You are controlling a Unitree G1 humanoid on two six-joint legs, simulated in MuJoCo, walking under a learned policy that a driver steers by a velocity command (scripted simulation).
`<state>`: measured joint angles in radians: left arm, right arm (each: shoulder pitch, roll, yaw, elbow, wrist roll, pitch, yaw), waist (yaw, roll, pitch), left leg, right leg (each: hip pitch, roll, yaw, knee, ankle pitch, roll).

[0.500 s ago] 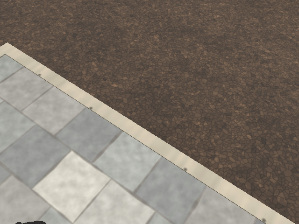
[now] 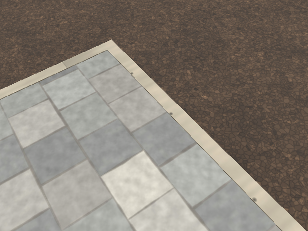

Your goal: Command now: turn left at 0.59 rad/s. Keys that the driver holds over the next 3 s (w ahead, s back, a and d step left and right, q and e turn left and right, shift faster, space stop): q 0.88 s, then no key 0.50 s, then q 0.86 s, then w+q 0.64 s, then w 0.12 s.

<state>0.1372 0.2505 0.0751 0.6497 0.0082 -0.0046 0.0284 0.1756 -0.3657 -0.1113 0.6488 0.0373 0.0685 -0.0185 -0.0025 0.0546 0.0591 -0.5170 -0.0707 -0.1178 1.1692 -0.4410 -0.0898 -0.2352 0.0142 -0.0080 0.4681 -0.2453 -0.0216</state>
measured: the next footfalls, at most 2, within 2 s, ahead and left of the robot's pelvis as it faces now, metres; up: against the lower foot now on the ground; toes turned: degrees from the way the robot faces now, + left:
left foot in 0.26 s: +0.01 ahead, +0.15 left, +0.00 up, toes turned +11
right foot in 0.78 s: +0.10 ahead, -0.05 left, +0.00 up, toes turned +34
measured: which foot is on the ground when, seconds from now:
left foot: up 0.00-0.24, down 0.26-0.78, up 0.80-1.00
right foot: down 0.00-0.26, up 0.28-0.76, down 0.78-1.00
